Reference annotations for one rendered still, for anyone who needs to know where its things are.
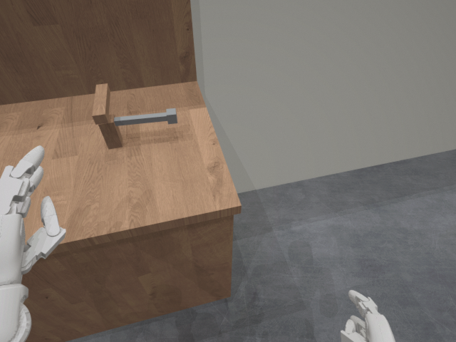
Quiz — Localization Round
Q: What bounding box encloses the tap lever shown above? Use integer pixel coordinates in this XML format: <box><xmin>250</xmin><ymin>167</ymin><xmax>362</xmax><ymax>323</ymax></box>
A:
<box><xmin>114</xmin><ymin>108</ymin><xmax>177</xmax><ymax>126</ymax></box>

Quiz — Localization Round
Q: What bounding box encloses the left robot hand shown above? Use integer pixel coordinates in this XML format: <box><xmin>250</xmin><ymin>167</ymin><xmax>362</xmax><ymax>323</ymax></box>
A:
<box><xmin>0</xmin><ymin>145</ymin><xmax>66</xmax><ymax>286</ymax></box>

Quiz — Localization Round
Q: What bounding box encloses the counter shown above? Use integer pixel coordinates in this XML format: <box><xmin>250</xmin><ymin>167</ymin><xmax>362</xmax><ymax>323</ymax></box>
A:
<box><xmin>0</xmin><ymin>0</ymin><xmax>242</xmax><ymax>342</ymax></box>

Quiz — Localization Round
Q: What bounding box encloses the right robot hand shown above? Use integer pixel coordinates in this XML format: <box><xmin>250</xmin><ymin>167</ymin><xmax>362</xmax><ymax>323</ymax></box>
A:
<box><xmin>341</xmin><ymin>290</ymin><xmax>395</xmax><ymax>342</ymax></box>

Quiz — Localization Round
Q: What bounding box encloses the left robot forearm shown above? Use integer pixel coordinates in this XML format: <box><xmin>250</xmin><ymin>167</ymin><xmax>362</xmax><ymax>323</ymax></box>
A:
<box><xmin>0</xmin><ymin>284</ymin><xmax>31</xmax><ymax>342</ymax></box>

